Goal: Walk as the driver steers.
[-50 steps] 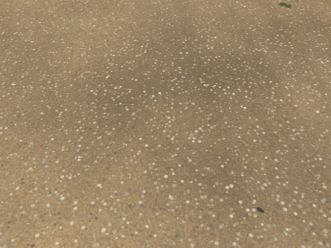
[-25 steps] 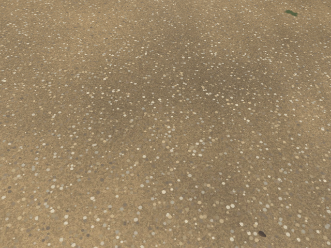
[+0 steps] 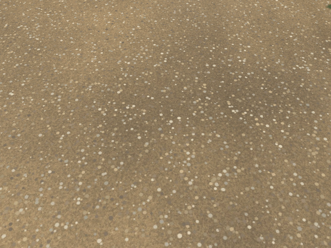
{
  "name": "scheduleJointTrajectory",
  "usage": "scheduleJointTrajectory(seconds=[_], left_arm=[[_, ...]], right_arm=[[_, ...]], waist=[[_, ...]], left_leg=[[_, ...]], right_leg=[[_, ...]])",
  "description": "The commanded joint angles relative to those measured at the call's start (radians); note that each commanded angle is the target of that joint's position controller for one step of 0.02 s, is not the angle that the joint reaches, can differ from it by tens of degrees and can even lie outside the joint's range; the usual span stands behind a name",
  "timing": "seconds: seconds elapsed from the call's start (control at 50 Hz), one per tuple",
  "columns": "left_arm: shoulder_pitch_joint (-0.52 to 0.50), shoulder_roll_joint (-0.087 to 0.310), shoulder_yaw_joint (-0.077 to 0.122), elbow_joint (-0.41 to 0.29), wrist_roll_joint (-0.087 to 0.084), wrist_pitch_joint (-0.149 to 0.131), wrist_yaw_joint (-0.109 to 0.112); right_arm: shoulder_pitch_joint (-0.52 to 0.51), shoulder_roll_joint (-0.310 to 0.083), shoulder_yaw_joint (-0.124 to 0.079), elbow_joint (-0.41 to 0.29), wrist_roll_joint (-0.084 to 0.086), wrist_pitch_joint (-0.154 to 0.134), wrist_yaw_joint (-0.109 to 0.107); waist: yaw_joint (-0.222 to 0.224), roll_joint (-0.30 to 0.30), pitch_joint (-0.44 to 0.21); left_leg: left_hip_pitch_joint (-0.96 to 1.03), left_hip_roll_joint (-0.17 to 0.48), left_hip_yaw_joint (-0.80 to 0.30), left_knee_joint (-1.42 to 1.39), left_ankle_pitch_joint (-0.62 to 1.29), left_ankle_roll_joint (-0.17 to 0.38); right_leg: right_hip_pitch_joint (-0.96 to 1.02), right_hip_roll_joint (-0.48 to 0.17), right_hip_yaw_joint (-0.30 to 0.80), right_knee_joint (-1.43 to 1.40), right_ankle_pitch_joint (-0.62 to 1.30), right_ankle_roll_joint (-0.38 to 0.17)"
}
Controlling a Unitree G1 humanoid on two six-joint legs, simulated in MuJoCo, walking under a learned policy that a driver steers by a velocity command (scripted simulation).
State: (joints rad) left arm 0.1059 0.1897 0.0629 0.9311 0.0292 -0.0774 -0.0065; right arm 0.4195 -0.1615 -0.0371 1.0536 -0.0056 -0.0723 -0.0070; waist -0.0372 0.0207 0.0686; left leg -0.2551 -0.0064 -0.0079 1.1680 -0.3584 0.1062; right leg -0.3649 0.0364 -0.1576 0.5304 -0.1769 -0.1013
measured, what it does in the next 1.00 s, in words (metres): walks ahead: left foot, then right foot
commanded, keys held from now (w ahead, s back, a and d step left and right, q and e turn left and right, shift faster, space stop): w+q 0.28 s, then no key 0.72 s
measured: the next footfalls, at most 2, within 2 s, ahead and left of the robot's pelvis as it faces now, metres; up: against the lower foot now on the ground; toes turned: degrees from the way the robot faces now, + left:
left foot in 0.42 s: +0.37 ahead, +0.14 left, +0.00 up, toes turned +18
right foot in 0.86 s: +0.40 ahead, -0.05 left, +0.00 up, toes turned +12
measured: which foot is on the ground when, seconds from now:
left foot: up 0.00-0.40, down 0.42-1.00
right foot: down 0.00-0.44, up 0.46-0.84, down 0.86-1.00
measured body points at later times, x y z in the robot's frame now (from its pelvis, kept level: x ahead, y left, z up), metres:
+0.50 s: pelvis +0.25 +0.06 +0.00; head +0.30 +0.08 +0.44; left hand +0.17 +0.28 -0.16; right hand +0.45 -0.13 -0.13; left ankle +0.33 +0.13 -0.73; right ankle +0.12 -0.08 -0.65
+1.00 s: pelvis +0.33 +0.06 +0.02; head +0.34 +0.05 +0.47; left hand +0.29 +0.27 -0.14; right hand +0.42 -0.16 -0.14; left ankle +0.33 +0.13 -0.73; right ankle +0.36 -0.06 -0.73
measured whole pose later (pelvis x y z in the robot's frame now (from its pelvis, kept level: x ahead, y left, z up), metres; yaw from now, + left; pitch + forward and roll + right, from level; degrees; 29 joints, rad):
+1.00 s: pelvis +0.33 +0.06 +0.02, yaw +14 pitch -1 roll +0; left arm 0.30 0.13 0.01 1.08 0.01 -0.02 0.04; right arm 0.26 -0.16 -0.02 1.04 -0.01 -0.02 -0.02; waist -0.01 0.01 0.01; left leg -0.17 -0.05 0.09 0.37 -0.18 0.07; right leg -0.17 -0.03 -0.04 0.42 -0.23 0.01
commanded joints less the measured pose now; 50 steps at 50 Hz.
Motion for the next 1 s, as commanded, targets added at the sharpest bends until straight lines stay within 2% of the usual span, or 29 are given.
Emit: scheduleJointTrajectory(seconds=[0.02,0.04,0.08,0.14,0.22,0.3,0.36,0.38,0.4,0.42,0.44,0.46,0.48,0.5,0.52,0.54,0.56,0.6,0.64,0.74,0.78,0.82,0.84,0.86,0.88,0.9,0.92,0.96,1.0], left_arm=[[0.124,0.046,0.008,0.010,-0.009,-0.021,0.013],[0.150,0.039,0.005,0.021,-0.010,-0.029,0.017],[0.193,0.059,0.008,0.033,-0.014,-0.045,0.019],[0.234,0.079,0.011,0.037,-0.009,-0.051,0.020],[0.276,0.083,0.005,0.042,-0.009,-0.053,0.021],[0.350,0.109,0.007,0.063,-0.009,-0.045,0.031],[0.368,0.131,0.009,0.081,-0.008,-0.026,0.042],[0.357,0.145,0.012,0.082,-0.008,-0.020,0.046],[0.345,0.154,0.014,0.078,-0.011,-0.012,0.047],[0.328,0.153,0.012,0.071,-0.021,-0.006,0.044],[0.338,0.092,-0.003,0.029,-0.030,-0.004,0.040],[0.482,0.034,-0.018,0.025,-0.082,0.008,0.033],[0.396,0.103,0.000,0.035,-0.058,0.019,0.033],[0.312,0.063,-0.009,0.011,-0.048,0.017,0.030],[0.286,0.055,-0.010,0.018,-0.028,0.018,0.030],[0.280,0.063,-0.004,0.021,-0.005,0.031,0.029],[0.321,0.050,-0.005,0.038,0.009,0.050,0.027],[0.364,0.022,-0.008,0.060,0.004,0.074,0.024],[0.352,0.018,-0.009,0.066,-0.001,0.088,0.027],[0.234,0.038,-0.013,0.058,-0.004,0.107,0.042],[0.213,0.035,-0.018,0.062,-0.007,0.104,0.045],[0.233,0.020,-0.025,0.081,-0.008,0.094,0.048],[0.250,0.016,-0.031,0.091,-0.005,0.085,0.050],[0.272,0.039,-0.031,0.101,0.003,0.072,0.052],[0.250,0.086,-0.026,0.100,0.000,0.060,0.052],[0.223,0.064,-0.030,0.112,-0.018,0.057,0.045],[0.214,0.031,-0.039,0.112,-0.019,0.051,0.040],[0.217,0.033,-0.040,0.123,-0.021,0.047,0.043],[0.231,0.030,-0.041,0.135,-0.022,0.047,0.047]], right_arm=[[0.010,-0.063,-0.027,-0.070,-0.025,0.013,0.013],[0.020,-0.044,-0.028,-0.071,-0.028,0.026,0.019],[-0.018,-0.031,-0.030,-0.096,-0.030,0.045,0.027],[-0.136,-0.042,-0.032,-0.147,-0.029,0.060,0.040],[-0.294,-0.040,-0.022,-0.208,-0.024,0.055,0.056],[-0.418,-0.040,-0.013,-0.258,-0.030,0.049,0.067],[-0.357,-0.053,-0.019,-0.244,-0.043,0.037,0.055],[-0.283,-0.068,-0.025,-0.220,-0.046,0.030,0.050],[-0.177,-0.093,-0.037,-0.183,-0.051,0.018,0.045],[-0.071,-0.126,-0.050,-0.147,-0.064,0.003,0.037],[0.004,-0.220,-0.069,-0.137,-0.073,-0.010,0.022],[0.007,-0.279,-0.079,-0.139,-0.035,-0.003,0.018],[0.001,-0.240,-0.070,-0.149,-0.005,0.016,0.008],[-0.099,-0.188,-0.053,-0.152,-0.002,0.017,0.002],[-0.162,-0.130,-0.035,-0.153,-0.001,0.018,-0.001],[-0.193,-0.100,-0.023,-0.152,0.005,0.016,-0.008],[-0.204,-0.086,-0.014,-0.148,0.004,0.014,-0.012],[-0.199,-0.103,-0.011,-0.139,-0.009,0.000,-0.009],[-0.201,-0.113,-0.008,-0.132,-0.016,-0.009,-0.004],[-0.161,-0.116,0.000,-0.102,-0.022,0.013,-0.007],[-0.150,-0.115,0.001,-0.091,-0.023,0.026,-0.011],[-0.165,-0.113,0.003,-0.085,-0.014,0.036,-0.015],[-0.161,-0.109,0.004,-0.079,-0.009,0.039,-0.017],[-0.143,-0.092,0.008,-0.074,-0.009,0.039,-0.018],[-0.083,-0.072,0.006,-0.068,-0.001,0.039,-0.015],[-0.075,-0.058,0.010,-0.048,0.004,0.043,-0.014],[-0.085,-0.077,0.005,-0.037,0.001,0.046,-0.016],[-0.096,-0.092,0.001,-0.028,-0.002,0.048,-0.018],[-0.099,-0.080,0.004,-0.017,-0.005,0.048,-0.019]], waist=[[0.025,-0.051,-0.025],[0.011,-0.057,-0.029],[0.001,-0.060,-0.019],[0.009,-0.071,0.008],[0.035,-0.072,0.038],[0.074,-0.070,0.058],[0.045,-0.112,0.016],[0.016,-0.134,-0.023],[-0.026,-0.134,-0.082],[-0.086,-0.096,-0.144],[-0.090,0.032,-0.270],[-0.025,0.186,-0.483],[-0.041,-0.002,-0.463],[-0.022,0.042,-0.301],[0.011,-0.001,-0.174],[0.040,0.004,-0.121],[0.066,0.007,-0.115],[0.095,0.007,-0.139],[0.104,0.034,-0.146],[0.056,0.093,-0.105],[0.043,0.085,-0.077],[0.059,0.056,-0.052],[0.069,0.024,-0.039],[0.061,-0.011,-0.038],[0.002,-0.088,-0.023],[-0.001,-0.146,-0.006],[0.008,-0.124,-0.001],[0.013,-0.110,-0.014],[0.018,-0.078,-0.015]], left_leg=[[-0.269,0.102,-0.046,0.068,0.078,0.003],[-0.250,0.106,-0.042,0.052,0.083,-0.001],[-0.290,0.117,-0.028,0.021,0.113,-0.010],[-0.401,0.133,-0.009,-0.051,0.221,-0.022],[-0.408,0.116,0.048,-0.298,0.356,-0.034],[-0.372,0.080,0.128,-0.484,0.355,-0.012],[-0.249,-0.006,0.173,-0.549,0.254,0.023],[-0.172,-0.039,0.173,-0.571,0.229,0.040],[-0.053,-0.062,0.153,-0.636,0.259,0.058],[0.123,-0.039,0.117,-0.755,0.441,0.078],[0.392,0.207,-0.106,-0.652,0.923,0.127],[0.654,0.490,-0.462,-0.645,1.343,0.332],[0.526,0.422,-0.345,-0.699,1.274,0.291],[0.388,0.378,-0.253,-0.760,1.126,0.263],[0.247,0.322,-0.189,-0.818,1.009,0.203],[0.156,0.279,-0.138,-0.852,0.949,0.163],[0.079,0.255,-0.095,-0.872,0.935,0.138],[0.031,0.227,-0.046,-0.880,0.977,0.129],[0.017,0.210,-0.017,-0.889,0.924,0.117],[-0.008,0.197,-0.053,-0.944,0.428,0.097],[-0.022,0.207,-0.092,-0.957,0.247,0.101],[-0.043,0.202,-0.113,-0.937,0.139,0.083],[-0.067,0.188,-0.115,-0.924,0.110,0.050],[-0.083,0.163,-0.113,-0.900,0.102,0.012],[-0.075,0.093,-0.068,-0.883,0.109,-0.017],[0.027,0.057,-0.030,-0.885,0.149,-0.031],[0.102,0.067,-0.035,-0.871,0.197,-0.036],[0.142,0.085,-0.045,-0.859,0.238,-0.032],[0.125,0.093,-0.048,-0.865,0.244,-0.034]], right_leg=[[0.188,-0.323,0.356,-0.375,-0.070,-0.083],[0.171,-0.315,0.302,-0.378,-0.014,-0.073],[0.172,-0.310,0.227,-0.396,0.058,-0.071],[0.202,-0.295,0.129,-0.414,0.111,-0.060],[0.237,-0.261,0.008,-0.402,0.238,-0.042],[0.347,-0.287,-0.058,-0.357,0.427,-0.036],[0.422,-0.291,-0.092,-0.190,0.860,-0.023],[0.431,-0.288,-0.093,-0.094,0.949,-0.017],[0.420,-0.278,-0.090,0.049,0.911,-0.007],[0.336,-0.245,-0.108,0.247,0.729,0.022],[0.109,-0.182,-0.107,0.547,0.123,0.051],[-0.126,-0.031,0.024,0.866,-0.497,0.086],[-0.114,-0.071,0.155,0.836,-0.390,0.090],[-0.160,-0.089,0.161,0.794,-0.339,0.090],[-0.147,-0.116,0.162,0.702,-0.291,0.092],[-0.106,-0.130,0.169,0.633,-0.256,0.093],[-0.026,-0.125,0.164,0.590,-0.226,0.096],[0.050,-0.101,0.152,0.530,-0.191,0.101],[0.064,-0.097,0.150,0.443,-0.160,0.103],[0.088,-0.096,0.138,0.210,-0.137,0.102],[0.108,-0.093,0.136,0.136,-0.150,0.099],[0.173,-0.085,0.124,-0.009,-0.099,0.089],[0.233,-0.098,0.138,-0.125,-0.002,0.085],[0.283,-0.155,0.200,-0.175,0.062,0.080],[0.259,-0.211,0.267,-0.172,0.131,0.061],[0.139,-0.202,0.270,-0.197,0.051,0.051],[0.093,-0.185,0.258,-0.221,0.008,0.063],[0.105,-0.158,0.232,-0.232,0.010,0.076],[0.143,-0.154,0.227,-0.230,0.035,0.072]])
